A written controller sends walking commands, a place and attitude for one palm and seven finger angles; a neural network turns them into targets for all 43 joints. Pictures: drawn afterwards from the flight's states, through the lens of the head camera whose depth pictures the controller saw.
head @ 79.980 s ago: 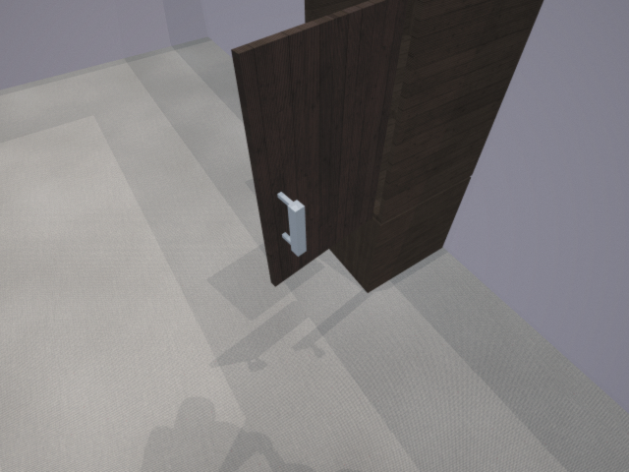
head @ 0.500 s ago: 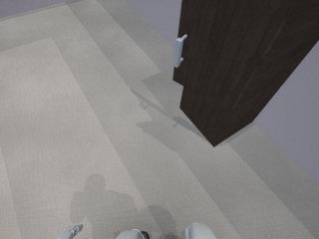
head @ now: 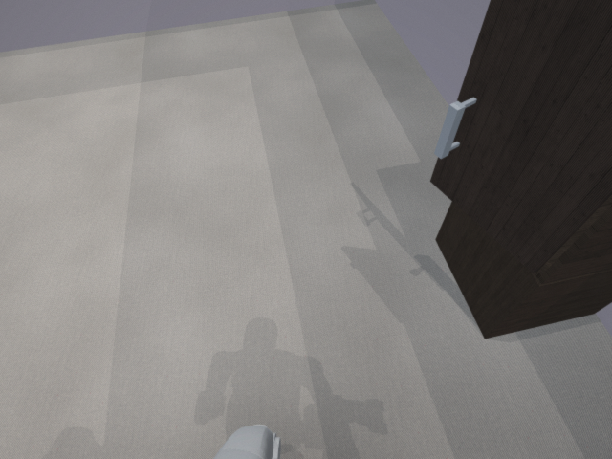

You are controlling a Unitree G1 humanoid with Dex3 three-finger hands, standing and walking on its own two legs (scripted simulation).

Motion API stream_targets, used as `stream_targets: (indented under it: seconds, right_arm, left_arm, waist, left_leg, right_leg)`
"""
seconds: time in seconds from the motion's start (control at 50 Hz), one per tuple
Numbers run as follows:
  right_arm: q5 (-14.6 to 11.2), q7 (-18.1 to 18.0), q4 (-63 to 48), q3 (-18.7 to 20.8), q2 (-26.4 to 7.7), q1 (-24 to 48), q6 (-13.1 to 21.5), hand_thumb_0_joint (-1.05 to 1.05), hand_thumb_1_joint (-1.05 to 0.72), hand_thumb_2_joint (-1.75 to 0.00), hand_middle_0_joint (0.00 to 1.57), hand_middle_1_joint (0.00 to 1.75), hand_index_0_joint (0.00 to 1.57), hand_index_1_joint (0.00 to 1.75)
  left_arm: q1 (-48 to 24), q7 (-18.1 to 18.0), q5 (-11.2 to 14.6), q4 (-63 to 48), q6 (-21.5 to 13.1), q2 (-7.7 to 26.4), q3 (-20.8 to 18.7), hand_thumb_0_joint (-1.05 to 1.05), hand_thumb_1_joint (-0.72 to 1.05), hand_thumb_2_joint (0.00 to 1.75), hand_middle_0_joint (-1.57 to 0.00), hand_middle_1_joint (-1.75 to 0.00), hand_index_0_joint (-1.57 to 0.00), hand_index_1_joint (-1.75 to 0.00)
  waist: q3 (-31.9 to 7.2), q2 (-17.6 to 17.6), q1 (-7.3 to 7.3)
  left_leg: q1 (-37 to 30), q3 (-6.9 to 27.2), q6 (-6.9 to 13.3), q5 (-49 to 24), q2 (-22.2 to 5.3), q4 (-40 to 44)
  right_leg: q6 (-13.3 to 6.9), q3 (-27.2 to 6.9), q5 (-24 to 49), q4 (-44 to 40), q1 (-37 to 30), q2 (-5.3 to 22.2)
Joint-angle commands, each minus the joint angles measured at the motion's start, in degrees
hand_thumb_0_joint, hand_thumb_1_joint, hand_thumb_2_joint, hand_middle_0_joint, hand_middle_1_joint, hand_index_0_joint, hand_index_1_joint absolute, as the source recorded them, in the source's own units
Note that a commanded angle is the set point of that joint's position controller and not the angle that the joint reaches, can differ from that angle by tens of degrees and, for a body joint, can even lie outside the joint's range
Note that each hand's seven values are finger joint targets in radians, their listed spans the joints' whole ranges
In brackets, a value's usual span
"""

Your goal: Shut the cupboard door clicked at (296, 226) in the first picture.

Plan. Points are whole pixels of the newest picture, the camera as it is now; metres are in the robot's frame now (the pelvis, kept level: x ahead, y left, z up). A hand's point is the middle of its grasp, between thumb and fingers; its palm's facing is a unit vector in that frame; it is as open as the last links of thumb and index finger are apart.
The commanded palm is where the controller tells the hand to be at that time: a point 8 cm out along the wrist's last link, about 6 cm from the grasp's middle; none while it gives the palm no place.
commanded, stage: walk to a spot facing it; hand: left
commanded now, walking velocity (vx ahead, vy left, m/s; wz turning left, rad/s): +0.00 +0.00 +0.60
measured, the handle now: (455, 128) +0.80 -0.31 -0.11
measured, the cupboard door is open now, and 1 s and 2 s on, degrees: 19 19 19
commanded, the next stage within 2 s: turn to face it in 1.30 s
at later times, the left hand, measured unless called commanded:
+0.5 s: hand out of the picture +0.05 +0.27 -0.16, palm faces +0.31 -0.92 -0.25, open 7.4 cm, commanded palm none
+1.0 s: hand out of the picture +0.00 +0.17 -0.16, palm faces +0.62 -0.75 -0.23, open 7.4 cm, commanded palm none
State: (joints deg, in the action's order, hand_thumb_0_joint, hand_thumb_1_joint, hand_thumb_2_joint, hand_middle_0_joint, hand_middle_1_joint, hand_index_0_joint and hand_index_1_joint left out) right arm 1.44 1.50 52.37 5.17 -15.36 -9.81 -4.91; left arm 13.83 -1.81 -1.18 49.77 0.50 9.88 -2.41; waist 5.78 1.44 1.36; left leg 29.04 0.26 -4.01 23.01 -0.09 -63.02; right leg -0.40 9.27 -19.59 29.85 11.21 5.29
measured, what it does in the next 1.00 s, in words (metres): walks ahead, turning left: left foot, then right foot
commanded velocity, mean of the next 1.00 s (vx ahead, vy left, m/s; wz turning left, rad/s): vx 0.16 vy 0.00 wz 0.60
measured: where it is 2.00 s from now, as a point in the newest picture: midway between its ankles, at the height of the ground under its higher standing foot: (227, 399)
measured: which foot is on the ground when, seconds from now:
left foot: up 0.00-0.14, down 0.16-0.64, up 0.66-1.00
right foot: down 0.00-0.18, up 0.20-0.64, down 0.66-1.00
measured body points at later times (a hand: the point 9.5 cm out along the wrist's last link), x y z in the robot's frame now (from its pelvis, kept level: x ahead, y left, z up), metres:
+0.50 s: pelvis +0.01 +0.03 +0.00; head +0.05 +0.06 +0.45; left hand +0.04 +0.32 -0.14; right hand +0.16 -0.19 -0.13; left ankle -0.01 +0.12 -0.74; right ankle +0.06 -0.14 -0.67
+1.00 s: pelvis +0.13 +0.04 +0.00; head +0.18 +0.06 +0.44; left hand -0.03 +0.21 -0.14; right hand +0.32 -0.13 -0.16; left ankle +0.10 +0.19 -0.68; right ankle +0.07 -0.10 -0.74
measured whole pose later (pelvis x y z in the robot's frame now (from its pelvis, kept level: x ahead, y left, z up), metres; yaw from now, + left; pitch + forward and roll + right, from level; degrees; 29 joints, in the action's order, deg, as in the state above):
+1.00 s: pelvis +0.13 +0.04 +0.00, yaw +37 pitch +1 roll +1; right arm 1.9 2.9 55.1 3.9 -13.5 -10.8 -3.3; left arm 22.3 -1.0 -1.4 55.2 -3.1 7.9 -2.2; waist 5.4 0.9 0.3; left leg 35.2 -3.8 -0.5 13.9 -2.7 -56.5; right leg 1.0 18.1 -22.9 20.6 -1.8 5.0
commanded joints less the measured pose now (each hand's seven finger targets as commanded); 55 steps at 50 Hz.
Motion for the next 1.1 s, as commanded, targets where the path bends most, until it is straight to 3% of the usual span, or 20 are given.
stream_targets:
  seconds: [0.0,0.08,0.12,0.14,0.16,0.18,0.22,0.3,0.52,0.58,0.6,0.62,0.64,0.66,0.7,0.76,0.84,0.98,1.04,1.08]
  right_arm:
    - [-0.52,0.07,-6.28,-0.68,-0.99,5.7,1.68,0.0,-0.9,-0.9,0.2,0.3,0.2,0.3]
    - [-0.77,-0.02,-6.53,-0.99,-1.13,4.71,2.49,0.0,-0.9,-0.9,0.2,0.3,0.2,0.3]
    - [-0.37,0.02,-4.71,-0.34,-3.85,-2.58,3.25,0.0,-0.9,-0.9,0.2,0.3,0.2,0.3]
    - [0.18,-0.34,-3.9,1.22,-10.51,-6.47,3.91,0.0,-0.9,-0.9,0.2,0.3,0.2,0.3]
    - [-0.45,-1.14,-2.73,2.23,-14.48,-10.85,3.62,0.0,-0.9,-0.9,0.2,0.3,0.2,0.3]
    - [-0.49,-1.38,-2.14,1.66,-13.65,-10.63,3.06,0.0,-0.9,-0.9,0.2,0.3,0.2,0.3]
    - [-0.05,-2.73,-3.64,0.68,-10.38,-5.64,3.54,0.0,-0.9,-0.9,0.2,0.3,0.2,0.3]
    - [-0.22,-3.03,-4.96,-0.36,-8.7,-1.29,4.1,0.0,-0.9,-0.9,0.2,0.3,0.2,0.3]
    - [0.63,-1.95,-3.9,0.76,-9.06,-3.6,4.01,0.0,-0.9,-0.9,0.2,0.3,0.2,0.3]
    - [0.18,-1.97,-4.21,0.8,-8.5,-1.6,4.19,0.0,-0.9,-0.9,0.2,0.3,0.2,0.3]
    - [-0.41,-1.82,-4.69,0.5,-6.42,-0.25,4.51,0.0,-0.9,-0.9,0.2,0.3,0.2,0.3]
    - [-1.09,-1.74,-5.72,-0.41,-1.25,-2.08,5.08,0.0,-0.9,-0.9,0.2,0.3,0.2,0.3]
    - [-0.07,-1.61,-6.58,0.0,-3.47,0.15,5.1,0.0,-0.9,-0.9,0.2,0.3,0.2,0.3]
    - [0.5,-1.0,-6.1,0.47,-4.33,-0.98,4.71,0.0,-0.9,-0.9,0.2,0.3,0.2,0.3]
    - [0.71,-0.45,-3.21,0.64,-3.42,-3.26,3.9,0.0,-0.9,-0.9,0.2,0.3,0.2,0.3]
    - [0.22,0.82,-1.54,0.0,-1.05,-4.25,3.65,0.0,-0.9,-0.9,0.2,0.3,0.2,0.3]
    - [0.12,1.2,-2.07,-0.58,0.53,-1.11,3.41,0.0,-0.9,-0.9,0.2,0.3,0.2,0.3]
    - [0.1,1.83,-5.34,-2.3,1.74,9.03,4.26,0.0,-0.9,-0.9,0.2,0.3,0.2,0.3]
    - [0.2,1.3,-4.41,-2.05,0.19,2.94,5.22,0.0,-0.9,-0.9,0.2,0.3,0.2,0.3]
    - [0.59,0.7,-1.89,-0.74,-4.13,-9.62,5.71,0.0,-0.9,-0.9,0.2,0.3,0.2,0.3]
  left_arm:
    - [5.55,-0.71,-0.64,-2.26,-1.08,12.25,-3.88,0.0,0.9,0.9,-0.2,-0.3,-0.2,-0.3]
    - [5.75,-0.37,-0.82,-1.99,-0.76,14.07,-4.67,0.0,0.9,0.9,-0.2,-0.3,-0.2,-0.3]
    - [4.4,-0.04,-0.06,-2.23,-0.65,13.9,-4.59,0.0,0.9,0.9,-0.2,-0.3,-0.2,-0.3]
    - [4.99,0.39,0.49,-3.85,-0.34,10.48,-4.04,0.0,0.9,0.9,-0.2,-0.3,-0.2,-0.3]
    - [0.79,0.27,0.39,-6.22,-0.05,7.69,-2.43,0.0,0.9,0.9,-0.2,-0.3,-0.2,-0.3]
    - [-0.48,-0.1,0.03,-6.85,0.68,9.58,-2.67,0.0,0.9,0.9,-0.2,-0.3,-0.2,-0.3]
    - [-3.13,0.03,-0.25,-5.16,1.14,9.46,-3.23,0.0,0.9,0.9,-0.2,-0.3,-0.2,-0.3]
    - [-0.57,1.02,-0.04,-3.37,1.38,9.65,-3.49,0.0,0.9,0.9,-0.2,-0.3,-0.2,-0.3]
    - [-6.87,2.3,-0.18,-6.28,0.38,8.41,-2.84,0.0,0.9,0.9,-0.2,-0.3,-0.2,-0.3]
    - [-0.82,2.54,-0.1,-4.35,-0.56,8.67,-3.04,0.0,0.9,0.9,-0.2,-0.3,-0.2,-0.3]
    - [4.21,2.27,-0.34,-3.08,-1.3,11.38,-3.85,0.0,0.9,0.9,-0.2,-0.3,-0.2,-0.3]
    - [8.55,1.43,-1.2,-2.21,-1.95,17.01,-5.11,0.0,0.9,0.9,-0.2,-0.3,-0.2,-0.3]
    - [8.87,0.97,-0.45,-2.12,-1.43,18.19,-4.76,0.0,0.9,0.9,-0.2,-0.3,-0.2,-0.3]
    - [4.34,0.95,-0.1,-3.25,-1.37,15.99,-4.11,0.0,0.9,0.9,-0.2,-0.3,-0.2,-0.3]
    - [-0.42,0.65,0.14,-3.45,-2.36,11.17,-3.47,0.0,0.9,0.9,-0.2,-0.3,-0.2,-0.3]
    - [1.48,1.01,0.3,-2.05,-3.83,7.59,-2.34,0.0,0.9,0.9,-0.2,-0.3,-0.2,-0.3]
    - [9.41,0.6,-0.03,1.44,-4.57,7.28,-2.24,0.0,0.9,0.9,-0.2,-0.3,-0.2,-0.3]
    - [14.55,0.33,-0.53,4.22,-4.54,8.34,-2.21,0.0,0.9,0.9,-0.2,-0.3,-0.2,-0.3]
    - [12.48,0.55,-0.47,3.59,-4.77,11.72,-3.1,0.0,0.9,0.9,-0.2,-0.3,-0.2,-0.3]
    - [10.13,0.95,0.23,2.71,-4.69,13.23,-3.46,0.0,0.9,0.9,-0.2,-0.3,-0.2,-0.3]
  waist:
    - [-7.23,-12.91,-3.59]
    - [-8.22,-14.37,-3.32]
    - [-11.67,-7.96,1.02]
    - [-15.42,8.74,2.85]
    - [-15.85,17.03,5.14]
    - [-15.32,10.48,4.47]
    - [-10.6,10.32,3.0]
    - [-7.65,5.24,-0.34]
    - [-5.96,9.49,0.87]
    - [-7.03,6.82,-2.7]
    - [-8.09,0.23,-5.73]
    - [-11.42,-16.69,-7.36]
    - [-6.89,-18.18,-7.25]
    - [-3.38,-11.98,-4.19]
    - [-0.89,-11.72,-0.86]
    - [-0.24,-10.35,0.16]
    - [-1.65,-11.19,-1.46]
    - [0.66,-10.99,-3.4]
    - [-3.75,-11.47,-0.01]
    - [-12.08,-7.56,7.02]
  left_leg:
    - [3.18,-2.91,0.64,2.87,-0.96,10.73]
    - [-5.89,-5.99,2.3,0.52,-0.02,24.34]
    - [-21.45,-4.43,3.55,-14.75,-0.48,38.19]
    - [-34.49,12.7,9.2,-35.54,-14.34,39.46]
    - [-37.18,24.08,16.84,-62.84,-24.3,39.08]
    - [-33.9,18.27,18.47,-55.56,-24.8,38.36]
    - [-28.52,15.89,14.79,-50.83,-18.22,39.2]
    - [-23.38,11.43,12.3,-42.16,-12.78,41.45]
    - [-17.26,23.01,13.9,-0.51,-9.61,46.41]
    - [-8.26,22.93,12.28,1.3,-6.73,41.19]
    - [1.62,18.85,9.84,4.57,-2.79,34.21]
    - [14.66,8.08,5.5,11.39,4.36,16.64]
    - [16.82,4.85,4.11,12.68,4.1,2.0]
    - [16.03,6.36,4.34,7.54,1.5,-4.65]
    - [14.01,5.72,3.06,-1.13,-1.54,-9.19]
    - [11.65,1.34,1.93,-8.72,-1.79,-7.67]
    - [13.88,-1.79,2.31,-9.91,-2.16,-3.29]
    - [10.9,-8.22,5.12,-7.89,-1.57,16.36]
    - [-1.23,-11.89,8.31,-3.24,2.75,22.58]
    - [-22.96,-9.54,10.41,-9.99,4.01,30.76]
  right_leg:
    - [-6.89,-6.96,44.69,-3.83,-13.92,14.17]
    - [-5.97,-4.82,44.58,0.15,-11.08,15.56]
    - [-1.68,0.12,37.03,11.55,-3.19,13.21]
    - [2.71,2.46,8.72,24.21,12.75,6.16]
    - [4.57,-2.33,-19.55,33.96,22.62,0.98]
    - [3.47,-7.24,-18.14,36.85,21.73,2.61]
    - [4.21,-8.7,-10.54,38.49,23.64,2.47]
    - [5.25,-9.0,-1.43,36.94,20.96,1.22]
    - [4.36,-6.99,-3.37,13.39,14.59,-3.58]
    - [3.37,-6.07,0.57,0.53,-1.09,-5.87]
    - [2.73,-9.82,-0.17,-8.22,-13.6,-2.23]
    - [-2.12,-28.98,-14.04,-17.42,-25.47,15.13]
    - [-5.9,-38.23,-19.5,-21.44,-15.84,23.35]
    - [-6.58,-33.39,-21.73,-22.68,-8.36,22.8]
    - [-3.97,-24.61,-12.37,-22.3,-3.95,17.62]
    - [-2.58,-6.24,16.06,-17.36,-5.39,11.06]
    - [-1.32,0.0,37.7,-13.65,-13.68,11.0]
    - [-2.96,4.49,48.97,-11.22,-18.75,13.51]
    - [-3.37,6.6,64.89,-0.65,-18.41,15.57]
    - [-1.13,8.96,55.29,19.45,-8.36,13.95]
